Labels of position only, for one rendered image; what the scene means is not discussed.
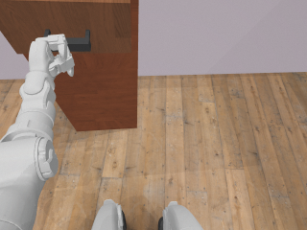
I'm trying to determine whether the handle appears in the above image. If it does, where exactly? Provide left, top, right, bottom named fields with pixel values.
left=43, top=29, right=91, bottom=52

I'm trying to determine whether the robot left upper arm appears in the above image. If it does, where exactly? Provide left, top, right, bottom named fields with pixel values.
left=0, top=136, right=59, bottom=230

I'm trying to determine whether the drawer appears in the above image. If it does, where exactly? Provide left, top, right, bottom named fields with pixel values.
left=0, top=0, right=132, bottom=55

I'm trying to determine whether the robot left hand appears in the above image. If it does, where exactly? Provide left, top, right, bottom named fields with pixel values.
left=28, top=34, right=75, bottom=81

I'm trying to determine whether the right robot shin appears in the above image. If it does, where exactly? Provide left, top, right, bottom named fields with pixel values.
left=163, top=201, right=177, bottom=230

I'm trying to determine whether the left robot forearm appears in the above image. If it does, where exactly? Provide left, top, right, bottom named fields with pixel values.
left=0, top=71, right=57, bottom=143

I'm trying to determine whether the cabinet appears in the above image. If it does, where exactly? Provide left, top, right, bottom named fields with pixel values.
left=23, top=0, right=139, bottom=132

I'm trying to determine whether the right robot thigh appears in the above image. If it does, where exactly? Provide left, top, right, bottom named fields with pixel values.
left=162, top=204, right=203, bottom=230

